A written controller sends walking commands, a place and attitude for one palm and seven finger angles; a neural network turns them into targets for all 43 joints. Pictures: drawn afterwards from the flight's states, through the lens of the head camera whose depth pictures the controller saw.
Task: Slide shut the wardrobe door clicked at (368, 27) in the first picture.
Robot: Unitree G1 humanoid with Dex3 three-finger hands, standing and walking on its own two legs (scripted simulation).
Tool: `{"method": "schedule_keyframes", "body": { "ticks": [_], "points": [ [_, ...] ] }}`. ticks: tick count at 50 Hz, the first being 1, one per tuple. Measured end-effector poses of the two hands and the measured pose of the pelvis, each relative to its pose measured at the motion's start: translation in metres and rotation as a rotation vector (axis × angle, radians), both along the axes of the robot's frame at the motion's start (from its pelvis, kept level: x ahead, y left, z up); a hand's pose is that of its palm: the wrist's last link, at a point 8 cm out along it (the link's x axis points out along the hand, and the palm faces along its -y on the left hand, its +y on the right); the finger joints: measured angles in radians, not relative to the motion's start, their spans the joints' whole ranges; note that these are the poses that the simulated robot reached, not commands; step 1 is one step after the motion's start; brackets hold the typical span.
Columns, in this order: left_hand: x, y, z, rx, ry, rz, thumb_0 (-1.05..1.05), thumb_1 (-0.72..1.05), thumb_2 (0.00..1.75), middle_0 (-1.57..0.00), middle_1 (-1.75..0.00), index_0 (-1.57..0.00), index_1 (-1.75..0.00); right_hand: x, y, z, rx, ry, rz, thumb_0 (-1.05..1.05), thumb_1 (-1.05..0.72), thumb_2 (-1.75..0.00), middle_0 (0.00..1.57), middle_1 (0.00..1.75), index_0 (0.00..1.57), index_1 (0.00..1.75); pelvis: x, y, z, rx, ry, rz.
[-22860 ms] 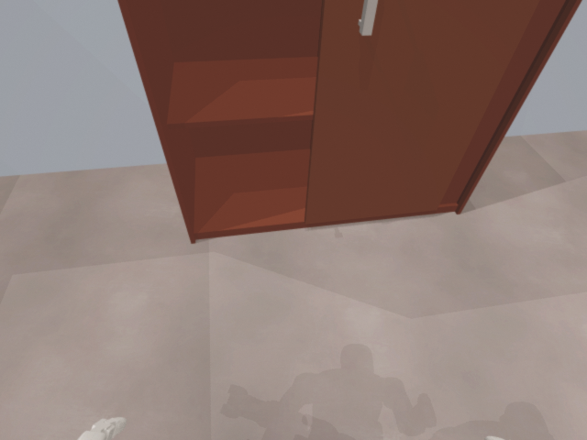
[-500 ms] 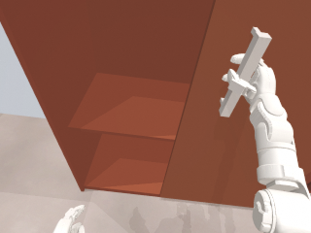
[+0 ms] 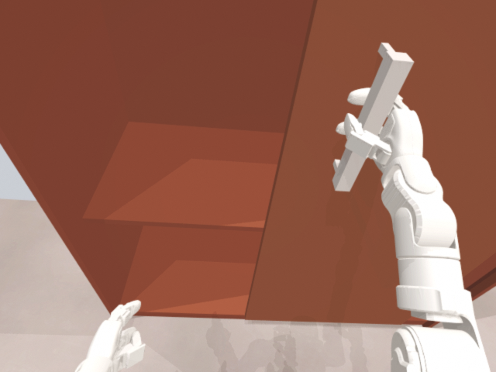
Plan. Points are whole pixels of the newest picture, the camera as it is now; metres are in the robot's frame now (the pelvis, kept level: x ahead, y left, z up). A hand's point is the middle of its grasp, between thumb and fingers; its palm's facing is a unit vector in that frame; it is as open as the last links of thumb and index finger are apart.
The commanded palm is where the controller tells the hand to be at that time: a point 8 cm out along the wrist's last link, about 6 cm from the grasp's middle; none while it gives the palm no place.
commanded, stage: tug the door sideways, standing still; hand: right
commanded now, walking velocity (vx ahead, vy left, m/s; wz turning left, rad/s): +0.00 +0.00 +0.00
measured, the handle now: (361, 124) +0.44 -0.14 +0.22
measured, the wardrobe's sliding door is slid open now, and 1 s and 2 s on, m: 0.48 0.47 0.35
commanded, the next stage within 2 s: step sideways, sliding the door along in 0.64 s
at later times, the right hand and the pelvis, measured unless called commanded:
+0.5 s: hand (350, 135) +0.40 -0.11 +0.23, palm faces +0.04 +1.00 -0.05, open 5.7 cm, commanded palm +0.37 -0.11 +0.22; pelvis -0.01 -0.01 +0.00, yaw -4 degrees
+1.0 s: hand (341, 138) +0.40 -0.10 +0.22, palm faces +0.10 +0.99 -0.13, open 6.2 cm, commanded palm +0.37 -0.13 +0.23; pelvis -0.05 +0.02 -0.01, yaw +1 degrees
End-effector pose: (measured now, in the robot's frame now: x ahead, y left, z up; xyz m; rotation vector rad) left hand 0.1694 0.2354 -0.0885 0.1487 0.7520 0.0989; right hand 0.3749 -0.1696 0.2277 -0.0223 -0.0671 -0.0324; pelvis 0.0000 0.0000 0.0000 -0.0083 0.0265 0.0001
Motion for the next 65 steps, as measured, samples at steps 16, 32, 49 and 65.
{"method": "schedule_keyframes", "body": {
  "ticks": [16, 32, 49, 65],
  "points": [
    [-0.010, -0.032, -0.016, -0.050, 0.068, -0.090, 0.02, 0.91, 0.90, -0.20, -0.30, -0.20, -0.30, 0.000, 0.002, 0.000, -0.024, -0.017, -0.023, -0.02, -0.65, -0.84, 0.45, 1.40, 0.43, 1.40, -0.008, -0.006, -0.003, 0.001, 0.004, -0.047],
    [-0.027, -0.040, -0.020, -0.061, 0.078, -0.110, 0.02, 0.91, 0.90, -0.20, -0.30, -0.20, -0.30, 0.000, 0.011, 0.000, -0.040, -0.029, -0.003, -0.03, -0.65, -0.81, 0.45, 1.40, 0.41, 1.40, -0.019, -0.014, -0.005, 0.008, 0.009, -0.062],
    [-0.073, -0.006, -0.042, -0.057, 0.134, 0.014, 0.01, 0.91, 0.90, -0.20, -0.30, -0.20, -0.30, -0.001, 0.016, -0.008, -0.117, -0.187, -0.043, -0.12, -0.63, -0.81, 0.51, 1.40, 0.29, 1.40, -0.046, 0.012, -0.013, 0.001, -0.019, 0.031],
    [-0.066, 0.063, -0.037, 0.035, 0.269, -0.001, 0.02, 0.91, 0.90, -0.19, -0.30, -0.19, -0.30, -0.003, 0.025, -0.014, -0.047, -0.323, -0.126, -0.04, -0.66, -0.81, 0.49, 1.40, 0.30, 1.39, -0.035, 0.059, -0.011, -0.016, -0.081, -0.031]
  ]
}}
